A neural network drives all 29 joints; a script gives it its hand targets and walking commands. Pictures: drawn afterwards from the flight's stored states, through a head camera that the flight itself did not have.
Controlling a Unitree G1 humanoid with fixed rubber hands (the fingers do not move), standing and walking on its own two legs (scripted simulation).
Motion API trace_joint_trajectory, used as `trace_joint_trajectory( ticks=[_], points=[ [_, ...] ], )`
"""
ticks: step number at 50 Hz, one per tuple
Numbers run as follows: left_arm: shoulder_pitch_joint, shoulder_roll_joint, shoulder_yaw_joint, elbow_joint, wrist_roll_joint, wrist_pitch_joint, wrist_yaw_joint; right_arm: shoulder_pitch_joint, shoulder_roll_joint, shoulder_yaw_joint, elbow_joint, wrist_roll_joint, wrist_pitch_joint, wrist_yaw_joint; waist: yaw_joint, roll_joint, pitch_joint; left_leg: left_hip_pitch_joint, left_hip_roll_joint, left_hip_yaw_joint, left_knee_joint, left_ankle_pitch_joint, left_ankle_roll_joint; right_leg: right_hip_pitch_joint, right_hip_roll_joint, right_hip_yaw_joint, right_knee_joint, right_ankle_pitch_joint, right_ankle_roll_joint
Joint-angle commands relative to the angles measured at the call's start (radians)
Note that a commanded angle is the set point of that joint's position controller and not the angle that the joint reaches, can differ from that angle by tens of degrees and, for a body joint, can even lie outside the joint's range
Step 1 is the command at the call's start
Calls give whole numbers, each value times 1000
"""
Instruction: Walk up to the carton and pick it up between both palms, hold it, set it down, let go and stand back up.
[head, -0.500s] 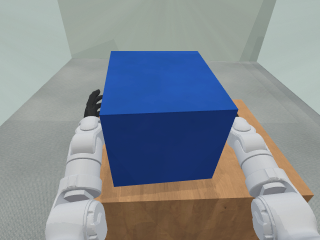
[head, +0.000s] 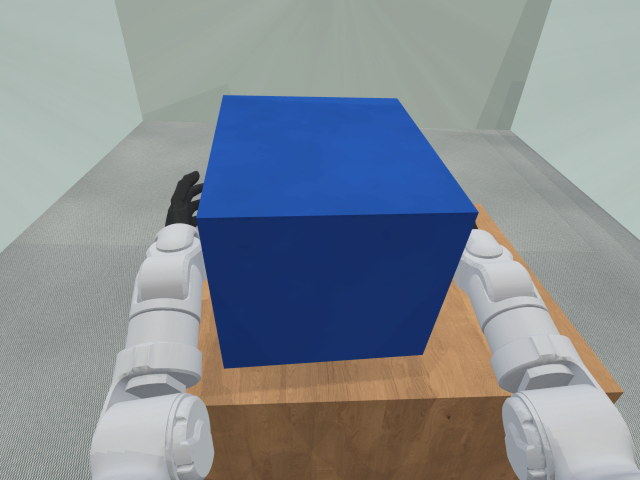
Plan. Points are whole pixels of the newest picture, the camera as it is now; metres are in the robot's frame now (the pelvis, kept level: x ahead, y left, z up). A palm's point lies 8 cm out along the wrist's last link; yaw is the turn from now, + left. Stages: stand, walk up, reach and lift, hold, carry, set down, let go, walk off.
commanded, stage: hold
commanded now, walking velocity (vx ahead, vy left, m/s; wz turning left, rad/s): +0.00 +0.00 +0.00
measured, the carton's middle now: (319, 220) +0.42 +0.02 +0.18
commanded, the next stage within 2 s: none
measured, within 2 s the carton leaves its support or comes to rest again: neither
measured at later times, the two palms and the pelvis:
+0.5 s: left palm (179, 225) +0.36 +0.19 +0.21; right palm (464, 227) +0.37 -0.16 +0.21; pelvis +0.00 +0.00 +0.00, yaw +0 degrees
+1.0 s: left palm (178, 223) +0.36 +0.20 +0.21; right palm (464, 227) +0.37 -0.16 +0.21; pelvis +0.00 +0.00 +0.00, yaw +0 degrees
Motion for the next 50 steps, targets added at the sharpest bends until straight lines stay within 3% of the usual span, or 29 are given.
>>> trace_joint_trajectory(
  ticks=[1, 4, 7, 10, 12, 16, 20, 21, 22, 23, 24, 27, 29, 32, 33, 35, 39, 40, 45, 46, 47, 50],
  points=[
    [-731, -745, -542, -222, -156, -18, -240, -886, 664, 188, -363, 132, -64, 38, -149, 69, -287, 60, -61, -38, -158, 198, -58, 134, 23, -7, -31, 126, -51],
    [-687, -719, -515, -228, -139, -5, -241, -854, 659, 210, -365, 144, -47, 30, -148, 56, -267, 69, -65, -34, -149, 253, -53, 147, 26, -9, -30, 177, -46],
    [-676, -705, -499, -207, -126, 14, -254, -825, 629, 181, -318, 135, -24, 30, -153, 62, -202, 47, -60, -34, -167, 194, -56, 138, 20, -4, -41, 123, -49],
    [-681, -708, -510, -241, -135, 21, -253, -883, 659, 220, -415, 155, -25, 26, -130, 38, -265, 43, -66, -27, -159, 207, -44, 157, 22, 0, -32, 145, -44],
    [-694, -710, -533, -283, -159, 18, -250, -877, 674, 245, -449, 168, -20, 18, -140, 37, -305, 73, -69, -32, -145, 251, -43, 172, 19, 8, -28, 195, -39],
    [-696, -680, -484, -222, -123, 39, -266, -843, 650, 211, -353, 136, 17, 17, -145, 24, -177, 20, -64, -27, -178, 134, -37, 128, 21, 0, -46, 85, -44],
    [-670, -679, -491, -239, -124, 54, -273, -842, 640, 210, -389, 145, 19, 19, -142, 35, -200, 24, -63, -27, -177, 161, -42, 144, 21, 5, -40, 111, -45],
    [-713, -690, -523, -296, -146, 50, -267, -855, 665, 236, -423, 169, 17, 18, -139, 43, -261, 40, -65, -30, -170, 195, -42, 164, 22, 9, -32, 145, -44],
    [-707, -692, -520, -269, -146, 50, -267, -858, 659, 224, -420, 158, 20, 15, -146, 42, -240, 42, -62, -33, -168, 181, -48, 147, 23, 4, -33, 123, -44],
    [-729, -691, -542, -331, -161, 47, -262, -851, 689, 253, -450, 170, 22, 14, -142, 39, -282, 53, -65, -30, -160, 232, -41, 166, 24, 9, -26, 174, -41],
    [-741, -695, -548, -317, -163, 48, -263, -864, 672, 240, -447, 168, 25, 11, -154, 58, -271, 57, -65, -35, -157, 211, -47, 146, 21, 10, -31, 148, -41],
    [-709, -667, -505, -287, -133, 65, -266, -804, 656, 226, -374, 160, 49, 17, -144, 44, -195, 24, -66, -27, -177, 153, -42, 142, 17, 12, -39, 107, -40],
    [-688, -662, -499, -288, -128, 74, -276, -810, 653, 223, -386, 157, 49, 16, -143, 34, -197, 31, -65, -23, -179, 185, -40, 147, 18, 10, -39, 137, -37],
    [-716, -678, -508, -270, -133, 75, -278, -852, 652, 217, -404, 162, 47, 16, -145, 49, -198, 22, -60, -31, -179, 142, -38, 125, 17, 12, -42, 84, -41],
    [-726, -681, -506, -270, -130, 77, -277, -885, 656, 227, -425, 169, 42, 20, -128, 45, -216, 23, -65, -27, -177, 131, -37, 126, 22, 8, -37, 61, -44],
    [-726, -689, -523, -280, -146, 75, -279, -856, 658, 210, -406, 151, 45, 20, -151, 42, -220, 31, -59, -33, -178, 144, -40, 125, 22, 7, -40, 83, -46],
    [-735, -679, -509, -263, -140, 72, -273, -894, 671, 228, -419, 159, 43, 20, -135, 48, -226, 21, -65, -28, -176, 124, -32, 124, 19, 10, -39, 69, -42],
    [-732, -667, -508, -278, -143, 70, -274, -865, 672, 221, -403, 156, 47, 18, -148, 36, -229, 26, -63, -29, -178, 138, -34, 137, 17, 14, -38, 95, -42],
    [-732, -671, -514, -291, -141, 73, -277, -876, 663, 230, -431, 170, 43, 19, -144, 60, -235, 45, -59, -32, -169, 167, -35, 125, 21, 8, -35, 96, -40],
    [-726, -666, -501, -270, -138, 76, -276, -891, 659, 227, -417, 171, 45, 22, -130, 52, -214, 29, -60, -32, -177, 149, -33, 121, 17, 13, -39, 75, -41],
    [-719, -672, -496, -258, -129, 80, -277, -865, 656, 209, -395, 157, 48, 22, -145, 49, -186, 17, -59, -28, -183, 126, -34, 115, 21, 7, -41, 63, -44],
    [-728, -664, -488, -272, -127, 74, -280, -869, 677, 218, -400, 163, 46, 24, -137, 44, -205, 18, -62, -21, -187, 128, -31, 135, 17, 11, -35, 80, -41]
  ],
)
